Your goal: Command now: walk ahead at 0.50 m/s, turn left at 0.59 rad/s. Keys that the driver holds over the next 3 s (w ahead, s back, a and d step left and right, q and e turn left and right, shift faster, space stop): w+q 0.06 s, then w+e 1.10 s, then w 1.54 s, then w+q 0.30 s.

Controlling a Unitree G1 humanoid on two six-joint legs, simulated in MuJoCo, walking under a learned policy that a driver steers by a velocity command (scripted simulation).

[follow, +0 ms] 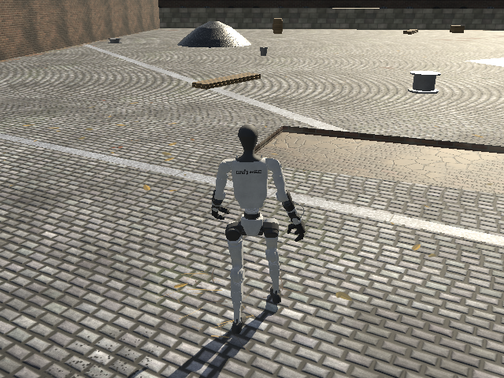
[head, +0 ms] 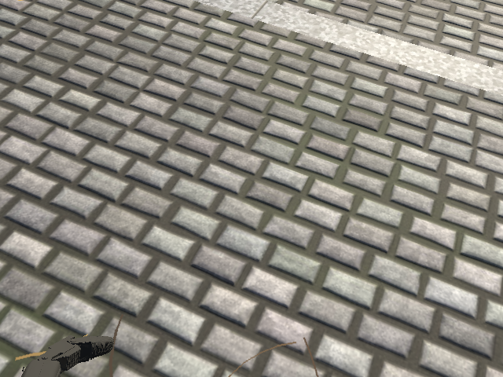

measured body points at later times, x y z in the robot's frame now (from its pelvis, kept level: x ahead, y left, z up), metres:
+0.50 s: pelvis +0.28 -0.01 +0.00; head +0.30 -0.01 +0.45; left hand +0.25 +0.27 -0.13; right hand +0.53 -0.23 -0.06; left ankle +0.40 +0.12 -0.73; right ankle +0.20 -0.14 -0.74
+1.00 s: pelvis +0.53 -0.05 -0.02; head +0.56 -0.07 +0.43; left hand +0.83 +0.09 -0.09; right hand +0.43 -0.33 -0.14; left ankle +0.40 +0.12 -0.74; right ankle +0.63 -0.20 -0.73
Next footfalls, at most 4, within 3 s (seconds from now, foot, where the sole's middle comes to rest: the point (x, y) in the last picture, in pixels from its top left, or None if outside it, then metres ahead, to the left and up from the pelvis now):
0.08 right None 0.24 -0.14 -0.78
0.52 left None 0.44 0.12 -0.78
1.02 right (299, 302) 0.66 -0.20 -0.78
1.52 left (268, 203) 1.02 -0.15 -0.78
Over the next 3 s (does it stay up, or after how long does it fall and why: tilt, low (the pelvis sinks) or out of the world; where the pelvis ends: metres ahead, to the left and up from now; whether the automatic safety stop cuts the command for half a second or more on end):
stays up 1.51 -0.57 0.00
